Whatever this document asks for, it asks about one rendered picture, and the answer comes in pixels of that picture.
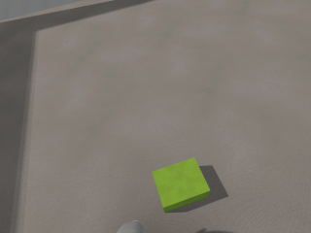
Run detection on left robot thigh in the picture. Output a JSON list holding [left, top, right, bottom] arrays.
[[117, 221, 148, 233]]

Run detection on carton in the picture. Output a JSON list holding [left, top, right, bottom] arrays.
[[152, 157, 211, 213]]

